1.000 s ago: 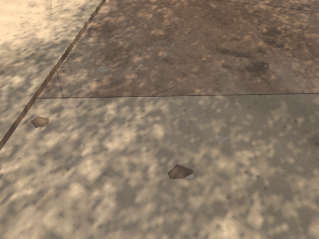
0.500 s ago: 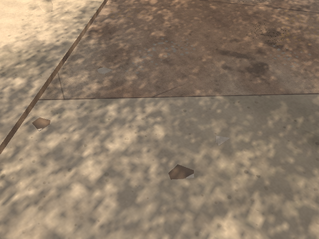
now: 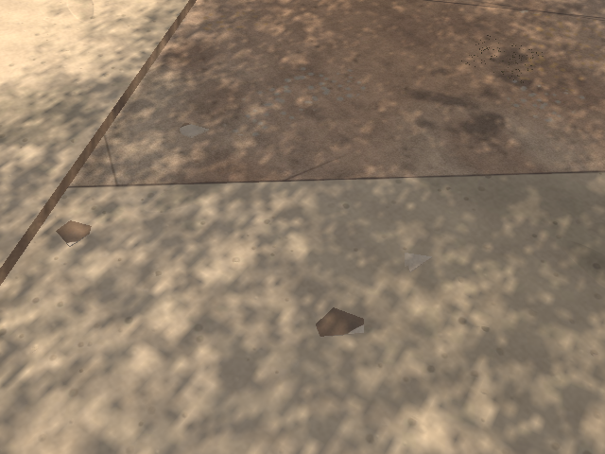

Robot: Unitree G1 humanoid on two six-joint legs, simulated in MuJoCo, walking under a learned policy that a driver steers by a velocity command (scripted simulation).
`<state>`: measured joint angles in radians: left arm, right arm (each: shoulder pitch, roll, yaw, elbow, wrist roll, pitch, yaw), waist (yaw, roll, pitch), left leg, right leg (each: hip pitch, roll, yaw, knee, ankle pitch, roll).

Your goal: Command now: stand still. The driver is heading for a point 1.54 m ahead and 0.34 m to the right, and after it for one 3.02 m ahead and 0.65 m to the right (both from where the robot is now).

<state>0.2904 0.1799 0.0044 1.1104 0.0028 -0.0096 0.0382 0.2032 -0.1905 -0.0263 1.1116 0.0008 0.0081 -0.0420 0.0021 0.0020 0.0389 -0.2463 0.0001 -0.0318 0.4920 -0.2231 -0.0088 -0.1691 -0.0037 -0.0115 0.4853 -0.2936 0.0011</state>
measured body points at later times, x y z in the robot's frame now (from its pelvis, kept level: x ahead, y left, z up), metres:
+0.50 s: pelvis +0.11 +0.04 +0.01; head +0.11 +0.05 +0.46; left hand +0.18 +0.30 -0.14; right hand +0.04 -0.20 -0.14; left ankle +0.04 +0.12 -0.74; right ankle +0.10 -0.11 -0.65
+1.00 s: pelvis +0.38 -0.04 +0.00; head +0.40 -0.05 +0.45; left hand +0.53 +0.19 -0.12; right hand +0.44 -0.34 -0.11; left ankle +0.44 +0.13 -0.65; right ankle +0.39 -0.10 -0.74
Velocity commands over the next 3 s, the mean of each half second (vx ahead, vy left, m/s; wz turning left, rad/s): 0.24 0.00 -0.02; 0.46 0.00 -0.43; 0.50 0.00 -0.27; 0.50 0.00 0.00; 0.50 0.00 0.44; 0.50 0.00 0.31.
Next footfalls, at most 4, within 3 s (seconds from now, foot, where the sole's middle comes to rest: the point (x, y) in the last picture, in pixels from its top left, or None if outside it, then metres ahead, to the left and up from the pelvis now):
0.80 right None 0.43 -0.11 -0.77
1.28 left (320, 350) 0.76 -0.01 -0.77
1.80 right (448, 296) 0.92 -0.35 -0.77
2.38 left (389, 198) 1.28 -0.23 -0.77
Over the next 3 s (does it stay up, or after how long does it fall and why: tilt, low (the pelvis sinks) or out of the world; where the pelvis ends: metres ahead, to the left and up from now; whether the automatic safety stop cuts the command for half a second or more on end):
stays up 1.45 -0.36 0.00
